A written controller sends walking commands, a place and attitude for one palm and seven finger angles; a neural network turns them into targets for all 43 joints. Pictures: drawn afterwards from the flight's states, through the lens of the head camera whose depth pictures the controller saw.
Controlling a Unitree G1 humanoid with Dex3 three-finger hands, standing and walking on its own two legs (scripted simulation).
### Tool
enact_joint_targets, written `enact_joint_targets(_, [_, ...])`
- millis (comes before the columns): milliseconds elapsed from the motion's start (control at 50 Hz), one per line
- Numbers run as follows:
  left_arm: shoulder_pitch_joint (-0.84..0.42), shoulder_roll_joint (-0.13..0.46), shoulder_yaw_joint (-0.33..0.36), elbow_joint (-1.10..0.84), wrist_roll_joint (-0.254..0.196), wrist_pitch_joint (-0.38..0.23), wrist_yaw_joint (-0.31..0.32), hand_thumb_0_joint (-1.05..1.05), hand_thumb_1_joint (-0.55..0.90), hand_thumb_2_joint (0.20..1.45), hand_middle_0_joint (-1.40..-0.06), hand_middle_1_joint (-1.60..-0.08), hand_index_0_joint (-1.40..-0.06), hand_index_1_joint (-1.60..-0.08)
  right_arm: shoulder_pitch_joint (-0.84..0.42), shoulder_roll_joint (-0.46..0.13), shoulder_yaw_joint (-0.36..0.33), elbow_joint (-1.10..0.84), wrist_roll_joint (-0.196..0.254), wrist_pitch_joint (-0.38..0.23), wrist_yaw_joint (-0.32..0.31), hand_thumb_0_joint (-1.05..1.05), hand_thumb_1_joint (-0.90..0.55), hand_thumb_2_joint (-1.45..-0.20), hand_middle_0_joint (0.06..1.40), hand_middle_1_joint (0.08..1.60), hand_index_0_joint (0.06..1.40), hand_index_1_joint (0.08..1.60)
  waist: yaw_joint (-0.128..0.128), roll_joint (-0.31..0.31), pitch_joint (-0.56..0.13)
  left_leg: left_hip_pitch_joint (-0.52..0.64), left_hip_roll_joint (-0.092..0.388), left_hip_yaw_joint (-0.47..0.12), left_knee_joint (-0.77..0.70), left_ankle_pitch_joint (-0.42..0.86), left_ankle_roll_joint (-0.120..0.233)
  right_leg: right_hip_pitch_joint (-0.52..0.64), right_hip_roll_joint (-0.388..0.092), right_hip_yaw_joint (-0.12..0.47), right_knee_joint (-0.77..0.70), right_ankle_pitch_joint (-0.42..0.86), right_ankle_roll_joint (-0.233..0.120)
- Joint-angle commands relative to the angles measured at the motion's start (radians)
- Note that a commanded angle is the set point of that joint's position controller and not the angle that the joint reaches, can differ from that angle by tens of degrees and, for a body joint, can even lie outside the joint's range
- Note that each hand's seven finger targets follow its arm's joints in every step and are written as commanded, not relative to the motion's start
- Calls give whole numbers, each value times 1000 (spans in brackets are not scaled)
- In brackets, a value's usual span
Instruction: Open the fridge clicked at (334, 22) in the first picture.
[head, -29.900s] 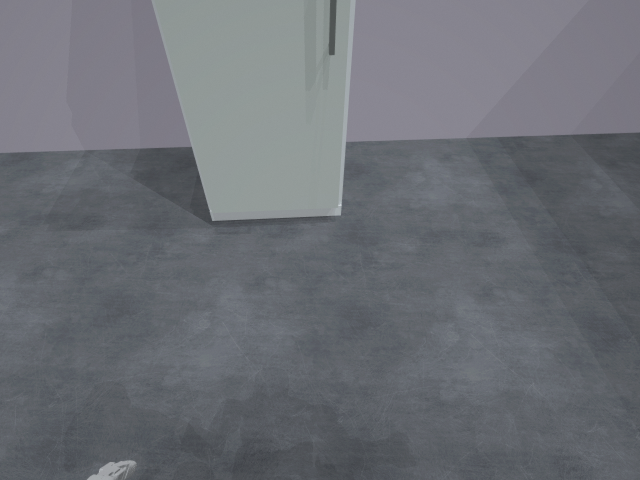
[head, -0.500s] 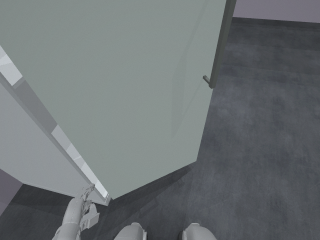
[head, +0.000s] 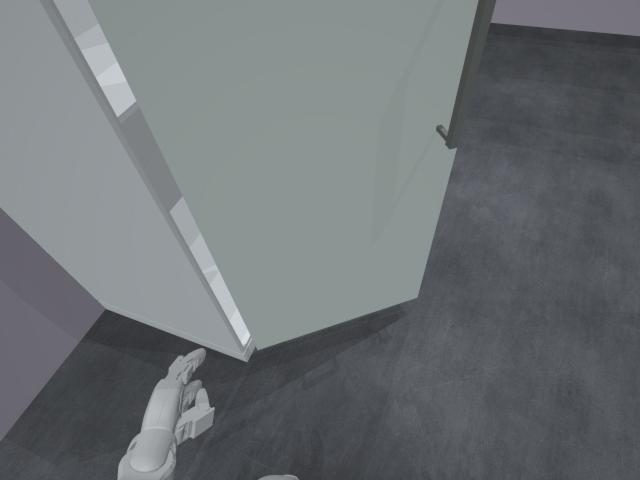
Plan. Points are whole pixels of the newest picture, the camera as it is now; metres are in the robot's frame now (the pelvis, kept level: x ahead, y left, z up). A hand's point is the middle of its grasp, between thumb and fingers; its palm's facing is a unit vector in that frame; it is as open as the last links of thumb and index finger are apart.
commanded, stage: stop stepping back and stand still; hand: right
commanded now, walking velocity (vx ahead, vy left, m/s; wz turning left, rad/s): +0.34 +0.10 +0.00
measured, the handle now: (467, 47) +0.69 -0.19 +0.18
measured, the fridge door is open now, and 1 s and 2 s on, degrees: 51 51 51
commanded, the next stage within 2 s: let the arm hang, fingers relaxed in 1.68 s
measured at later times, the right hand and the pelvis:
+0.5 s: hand out of the picture +0.07 -0.27 +0.17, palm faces +0.47 +0.77 -0.42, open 7.4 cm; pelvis -0.11 +0.00 -0.01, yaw -2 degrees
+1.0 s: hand out of the picture +0.03 -0.30 +0.17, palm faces +0.54 +0.75 -0.39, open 7.4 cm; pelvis -0.15 -0.03 -0.01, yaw -4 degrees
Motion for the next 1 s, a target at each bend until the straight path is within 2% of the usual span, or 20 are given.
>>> enact_joint_targets(0, [-1, 187, 54, -141, 3, -62, 6, 0, 900, 900, -200, -300, -200, -300, 64, -94, -103, -237, 0, -36, -48, 0, -900, -900, 200, 300, 200, 300, -20, -266, -217, 183, 11, 57, -149, 41, 6, 80, -231, 194, -182, 125, -44])
enact_joint_targets(40, [-18, 188, 50, -147, 7, -48, 16, 0, 900, 900, -200, -300, -200, -300, 13, -123, -122, -199, -3, -32, -60, 0, -900, -900, 200, 300, 200, 300, -6, -164, -121, 241, 64, 13, -374, 9, 68, -96, -110, 133, -148, -391, 18])
enact_joint_targets(80, [-10, 181, 52, -132, 18, -35, 22, 0, 900, 900, -200, -300, -200, -300, -68, -161, -136, -191, -4, -32, -68, 0, -900, -900, 200, 300, 200, 300, -3, 48, -101, -37, 313, -337, -596, -308, 191, 22, -5, 97, 208, -252, 62])
enact_joint_targets(100, [20, 167, 48, -103, 12, -38, 30, 0, 900, 900, -200, -300, -200, -300, -87, -141, -114, -166, -7, -31, -73, 0, -900, -900, 200, 300, 200, 300, -3, 80, -90, -77, 329, -335, -589, -271, 197, 43, -14, 97, 299, -208, 58])
enact_joint_targets(200, [47, 183, 41, -63, 8, -53, 50, 0, 900, 900, -200, -300, -200, -300, -154, -79, -44, -64, -33, -37, -84, 0, -900, -900, 200, 300, 200, 300, 14, -63, -68, -70, 201, -104, -384, -253, 121, 111, -38, 88, 23, -330, -2])
enact_joint_targets(280, [-5, 197, 30, -70, 13, -60, 52, 0, 900, 900, -200, -300, -200, -300, -195, -125, -81, -145, -56, -69, -79, 0, -900, -900, 200, 300, 200, 300, -5, -417, -44, 67, -22, 121, 91, -59, 45, -117, -222, 427, -368, -762, -84])
enact_joint_targets(360, [-3, 178, 29, -65, 19, -65, 30, 0, 900, 900, -200, -300, -200, -300, -88, -64, -36, -79, -42, -63, -62, 0, -900, -900, 200, 300, 200, 300, -24, -279, -41, 302, -20, 158, -102, -65, 64, -223, -168, 266, -294, -604, -46])
enact_joint_targets(380, [-9, 182, 35, -72, 20, -56, 29, 0, 900, 900, -200, -300, -200, -300, -66, -91, -57, -54, -46, -59, -60, 0, -900, -900, 200, 300, 200, 300, -32, -203, -29, 363, 6, 103, -220, -89, 93, -301, -113, 198, -161, -613, -21])
enact_joint_targets(420, [-2, 168, 50, -86, 16, -42, 20, 0, 900, 900, -200, -300, -200, -300, -155, -132, -82, -98, -39, -62, -56, 0, -900, -900, 200, 300, 200, 300, -22, 190, 12, 162, 407, -520, -619, -388, 277, -361, 23, 42, 492, -321, 36])
enact_joint_targets(480, [44, 152, 35, -34, 17, -65, 12, 0, 900, 900, -200, -300, -200, -300, -232, -128, -85, -103, -28, -74, -59, 0, -900, -900, 200, 300, 200, 300, 13, -1, -39, -14, 317, -266, -553, -261, 210, -139, -61, 91, 471, -239, 38])
enact_joint_targets(560, [40, 157, 24, -42, 10, -68, 43, 0, 900, 900, -200, -300, -200, -300, -223, -77, -39, -51, -29, -62, -65, 0, -900, -900, 200, 300, 200, 300, 15, -44, -55, -155, 211, -78, -368, -307, 150, 197, -24, -8, 110, -271, 5])
enact_joint_targets(600, [30, 195, 22, -65, 9, -80, 52, 0, 900, 900, -200, -300, -200, -300, -236, -61, -38, -76, -22, -74, -66, 0, -900, -900, 200, 300, 200, 300, 12, -327, -39, -165, 49, 39, -15, -138, 62, 166, -207, 345, -199, -502, -88])
enact_joint_targets(640, [-10, 163, 22, -72, 10, -75, 41, 0, 900, 900, -200, -300, -200, -300, -248, -96, -68, -82, -32, -76, -57, 0, -900, -900, 200, 300, 200, 300, -8, -302, -50, -51, 17, 75, 271, -65, 28, 5, -293, 470, -358, -592, -125])
enact_joint_targets(720, [-25, 160, 22, -92, 6, -65, 10, 0, 900, 900, -200, -300, -200, -300, -132, -65, -43, -96, -32, -61, -43, 0, -900, -900, 200, 300, 200, 300, -33, -304, -23, 314, -2, 134, -57, -60, 58, -275, -195, 238, -255, -620, -57])
enact_joint_targets(740, [-30, 163, 28, -108, 5, -58, 9, 0, 900, 900, -200, -300, -200, -300, -124, -84, -50, -116, -36, -56, -45, 0, -900, -900, 200, 300, 200, 300, -40, -180, -6, 339, 29, 62, -225, -104, 91, -323, -118, 152, -75, -606, -18])
enact_joint_targets(760, [-35, 150, 40, -124, 11, -46, 6, 0, 900, 900, -200, -300, -200, -300, -123, -119, -77, -124, -36, -48, -47, 0, -900, -900, 200, 300, 200, 300, -45, 105, 24, 209, 203, -296, -478, -369, 191, -354, 12, 47, 314, -469, 26])
enact_joint_targets(780, [-28, 163, 38, -118, 7, -60, 5, 0, 900, 900, -200, -300, -200, -300, -159, -148, -105, -170, -18, -46, -53, 0, -900, -900, 200, 300, 200, 300, -32, 153, 31, 118, 392, -543, -634, -296, 261, -347, 14, 62, 546, -307, 44])
enact_joint_targets(820, [27, 137, 18, -56, 10, -82, 2, 0, 900, 900, -200, -300, -200, -300, -208, -137, -109, -183, -14, -69, -60, 0, -900, -900, 200, 300, 200, 300, 0, -19, -66, 105, 327, -356, -556, -146, 226, -215, -39, 89, 539, -219, 50])
enact_joint_targets(920, [27, 152, 24, -61, 3, -88, 39, 0, 900, 900, -200, -300, -200, -300, -197, -75, -49, -100, -21, -64, -68, 0, -900, -900, 200, 300, 200, 300, -2, -63, -84, -52, 211, -105, -389, -166, 141, 203, -18, 11, 56, -209, 16])
enact_joint_targets(980, [8, 185, 27, -105, -2, -90, 45, 0, 900, 900, -200, -300, -200, -300, -219, -56, -38, -103, -29, -82, -72, 0, -900, -900, 200, 300, 200, 300, -11, -323, -61, -53, 18, 79, 12, 6, 17, 157, -270, 428, -293, -334, -96])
